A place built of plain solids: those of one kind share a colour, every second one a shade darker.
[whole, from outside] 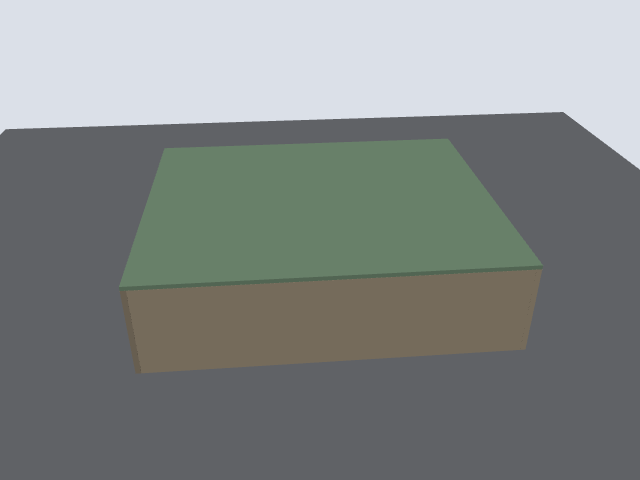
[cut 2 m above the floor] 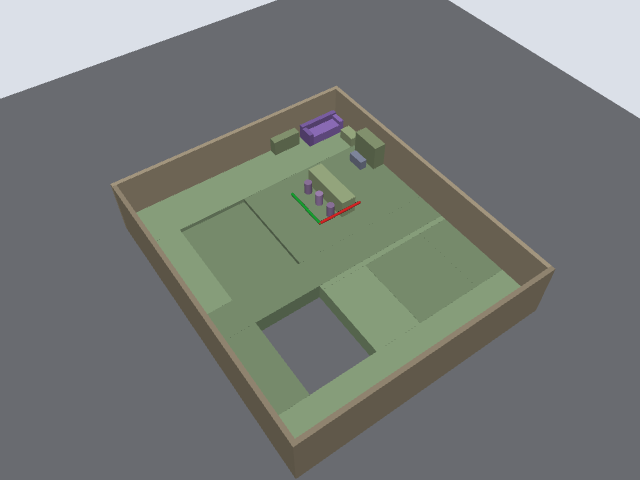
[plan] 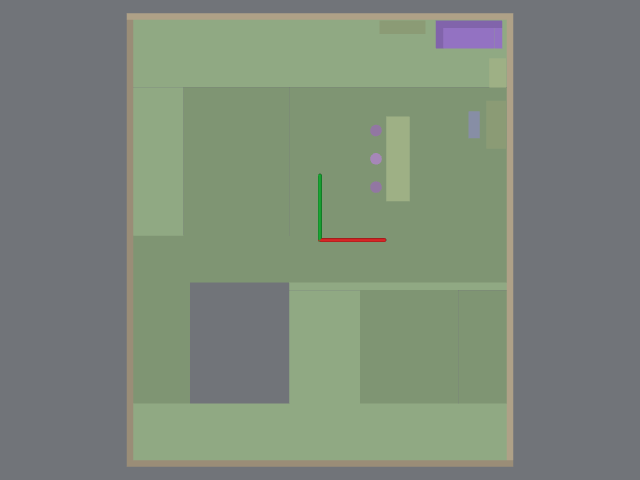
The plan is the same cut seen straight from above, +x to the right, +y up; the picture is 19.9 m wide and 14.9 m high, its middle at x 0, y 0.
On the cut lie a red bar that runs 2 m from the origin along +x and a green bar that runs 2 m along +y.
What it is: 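A home; one open living floor with 3 sunken areas, their rims bare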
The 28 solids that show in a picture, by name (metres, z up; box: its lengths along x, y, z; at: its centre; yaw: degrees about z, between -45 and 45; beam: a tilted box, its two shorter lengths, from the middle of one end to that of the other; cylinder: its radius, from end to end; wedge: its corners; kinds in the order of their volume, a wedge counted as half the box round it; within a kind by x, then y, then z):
{
 "floor_1": {"box": [1.56, 4.61, 0.86], "at": [-5.02, 2.44, 0.38]},
 "floor_2": {"box": [1.76, 3.76, 0.86], "at": [-4.92, -3.2, 0.38]},
 "floor_3": {"box": [3.28, 4.61, 0.66], "at": [-2.6, 2.44, 0.28]},
 "floor_4": {"box": [11.6, 1.76, 0.86], "at": [0.0, -5.96, 0.38]},
 "floor_5": {"box": [11.6, 1.45, 0.86], "at": [0.0, -0.59, 0.38]},
 "floor_6": {"box": [11.6, 2.09, 0.86], "at": [0.0, 5.79, 0.38]},
 "floor_7": {"box": [2.2, 3.52, 0.86], "at": [0.14, -3.31, 0.38]},
 "floor_8": {"box": [6.76, 0.24, 0.86], "at": [2.42, -1.44, 0.38]},
 "floor_9": {"box": [6.76, 4.61, 0.86], "at": [2.42, 2.44, 0.38]},
 "floor_10": {"box": [3.05, 3.52, 0.86], "at": [2.77, -3.31, 0.38]},
 "floor_11": {"box": [1.51, 3.52, 0.86], "at": [5.04, -3.31, 0.38]},
 "wall_1": {"box": [0.2, 13.67, 3.55], "at": [-5.9, 0.0, 1.73]},
 "wall_2": {"box": [12.0, 0.2, 3.55], "at": [0.0, -6.94, 1.73]},
 "wall_3": {"box": [12.0, 0.2, 3.55], "at": [0.0, 6.94, 1.73]},
 "wall_4": {"box": [0.2, 13.67, 3.55], "at": [5.9, 0.0, 1.73]},
 "roof_1": {"box": [12.0, 14.07, 0.16], "at": [0.0, 0.0, 3.58]},
 "case_1": {"box": [0.73, 2.64, 0.9], "at": [2.42, 2.52, 1.26]},
 "case_2": {"box": [1.43, 0.42, 0.78], "at": [2.56, 6.61, 1.2]},
 "case_3": {"box": [0.61, 1.49, 1.29], "at": [5.47, 3.58, 1.45]},
 "case_4": {"box": [0.52, 0.91, 0.5], "at": [5.52, 5.19, 1.06]},
 "sofa_1": {"box": [0.24, 0.64, 0.69], "at": [3.71, 6.26, 1.16]},
 "sofa_2": {"box": [1.59, 0.64, 0.49], "at": [4.62, 6.26, 1.05]},
 "sofa_3": {"box": [2.07, 0.24, 0.79], "at": [4.62, 6.7, 1.2]},
 "sofa_4": {"box": [0.24, 0.64, 0.69], "at": [5.54, 6.26, 1.16]},
 "stool_1": {"cylinder": 0.18, "from": [1.74, 1.64, 0.81], "to": [1.74, 1.64, 1.44]},
 "stool_2": {"cylinder": 0.18, "from": [1.74, 2.52, 0.81], "to": [1.74, 2.52, 1.44]},
 "stool_3": {"cylinder": 0.18, "from": [1.74, 3.4, 0.81], "to": [1.74, 3.4, 1.44]},
 "bench_1": {"box": [0.36, 0.85, 0.48], "at": [4.78, 3.58, 1.05]}
}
